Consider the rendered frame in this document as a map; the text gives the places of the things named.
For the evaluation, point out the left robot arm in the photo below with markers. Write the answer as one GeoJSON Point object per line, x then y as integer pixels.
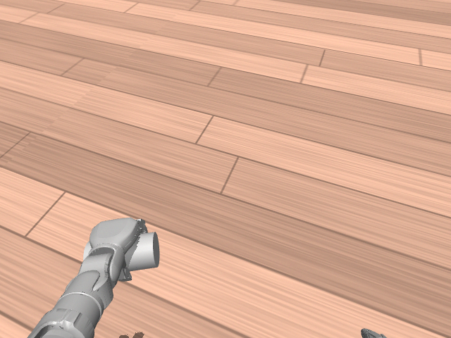
{"type": "Point", "coordinates": [81, 306]}

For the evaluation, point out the left robot hand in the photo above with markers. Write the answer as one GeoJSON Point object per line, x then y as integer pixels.
{"type": "Point", "coordinates": [122, 232]}

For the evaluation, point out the can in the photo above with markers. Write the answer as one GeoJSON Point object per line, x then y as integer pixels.
{"type": "Point", "coordinates": [143, 254]}

